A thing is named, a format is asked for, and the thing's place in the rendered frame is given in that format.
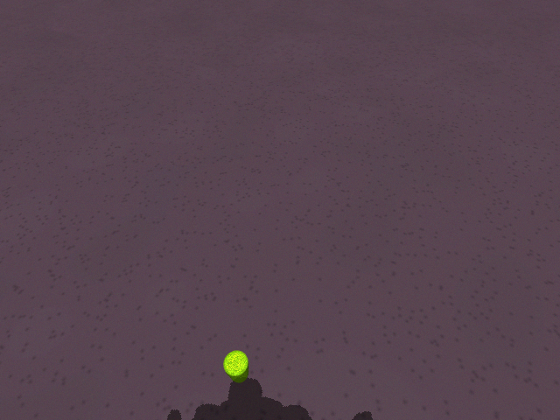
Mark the cup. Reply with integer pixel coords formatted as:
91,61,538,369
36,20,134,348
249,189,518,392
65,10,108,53
223,350,249,383

